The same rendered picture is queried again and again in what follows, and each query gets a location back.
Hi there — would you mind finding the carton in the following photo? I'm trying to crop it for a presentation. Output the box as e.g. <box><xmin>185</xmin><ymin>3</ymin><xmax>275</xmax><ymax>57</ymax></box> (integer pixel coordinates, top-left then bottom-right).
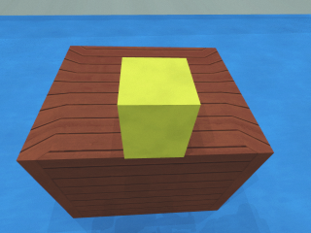
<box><xmin>117</xmin><ymin>57</ymin><xmax>201</xmax><ymax>159</ymax></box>

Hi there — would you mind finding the pedestal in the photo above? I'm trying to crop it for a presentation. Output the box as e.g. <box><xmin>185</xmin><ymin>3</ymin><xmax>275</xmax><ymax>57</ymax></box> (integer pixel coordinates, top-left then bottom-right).
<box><xmin>16</xmin><ymin>46</ymin><xmax>274</xmax><ymax>218</ymax></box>

